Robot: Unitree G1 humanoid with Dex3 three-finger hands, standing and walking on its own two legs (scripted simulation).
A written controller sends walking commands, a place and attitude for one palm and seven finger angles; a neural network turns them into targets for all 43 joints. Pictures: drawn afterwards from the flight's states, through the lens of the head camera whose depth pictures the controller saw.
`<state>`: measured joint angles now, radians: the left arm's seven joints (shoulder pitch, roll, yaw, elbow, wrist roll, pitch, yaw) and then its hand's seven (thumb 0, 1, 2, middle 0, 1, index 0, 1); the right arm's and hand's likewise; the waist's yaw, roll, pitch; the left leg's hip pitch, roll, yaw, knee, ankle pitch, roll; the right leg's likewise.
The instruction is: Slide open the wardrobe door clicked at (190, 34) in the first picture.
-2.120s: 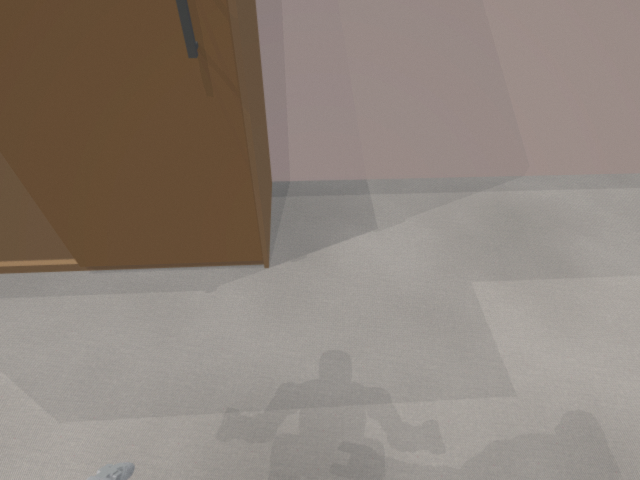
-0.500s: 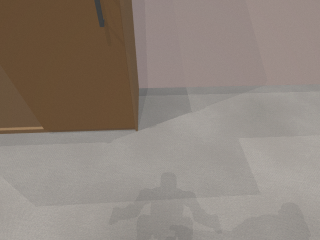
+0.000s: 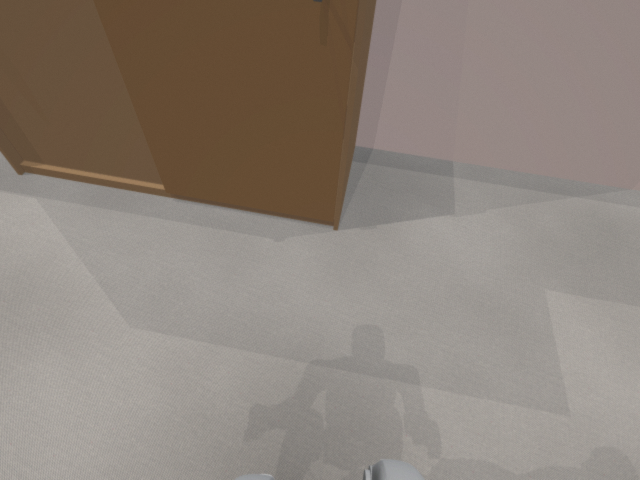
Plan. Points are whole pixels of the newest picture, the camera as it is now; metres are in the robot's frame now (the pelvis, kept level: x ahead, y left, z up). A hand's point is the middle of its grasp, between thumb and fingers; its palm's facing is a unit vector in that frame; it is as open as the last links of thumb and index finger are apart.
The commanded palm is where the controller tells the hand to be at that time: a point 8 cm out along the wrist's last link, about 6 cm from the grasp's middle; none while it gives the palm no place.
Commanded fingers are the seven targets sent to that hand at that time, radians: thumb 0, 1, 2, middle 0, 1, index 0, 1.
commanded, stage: walk to a spot facing it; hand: right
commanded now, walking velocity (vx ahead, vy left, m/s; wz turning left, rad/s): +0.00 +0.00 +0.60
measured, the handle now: out of the picture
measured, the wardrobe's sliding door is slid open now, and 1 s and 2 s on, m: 0.00 0.00 0.00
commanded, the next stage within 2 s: turn to face it in 1.78 s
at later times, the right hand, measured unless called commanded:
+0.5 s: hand out of the picture +0.10 -0.26 -0.15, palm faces -0.24 +0.95 -0.20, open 7.4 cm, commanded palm none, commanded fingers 0.00 -0.90 -0.90 0.20 0.30 0.20 0.30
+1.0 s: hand (401, 455) +0.18 -0.11 -0.15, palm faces -0.57 +0.80 -0.19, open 7.4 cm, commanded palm none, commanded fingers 0.00 -0.90 -0.90 0.20 0.30 0.20 0.30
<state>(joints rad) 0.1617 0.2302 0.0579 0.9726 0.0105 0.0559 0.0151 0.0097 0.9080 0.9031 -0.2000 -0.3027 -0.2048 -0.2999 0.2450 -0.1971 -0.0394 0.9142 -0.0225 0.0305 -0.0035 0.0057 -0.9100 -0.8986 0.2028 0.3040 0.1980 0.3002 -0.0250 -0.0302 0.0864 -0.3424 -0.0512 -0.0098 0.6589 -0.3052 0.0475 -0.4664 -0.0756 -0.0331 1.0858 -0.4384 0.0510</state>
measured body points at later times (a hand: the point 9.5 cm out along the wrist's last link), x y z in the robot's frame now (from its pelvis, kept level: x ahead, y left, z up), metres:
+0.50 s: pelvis -0.03 -0.07 +0.02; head -0.01 -0.10 +0.47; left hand -0.03 +0.19 -0.10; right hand +0.12 -0.31 -0.13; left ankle -0.08 +0.07 -0.63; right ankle +0.00 -0.15 -0.72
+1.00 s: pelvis +0.03 +0.00 +0.02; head +0.03 +0.00 +0.47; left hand -0.12 +0.23 -0.13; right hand +0.21 -0.16 -0.13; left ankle -0.08 +0.08 -0.72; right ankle +0.14 -0.08 -0.67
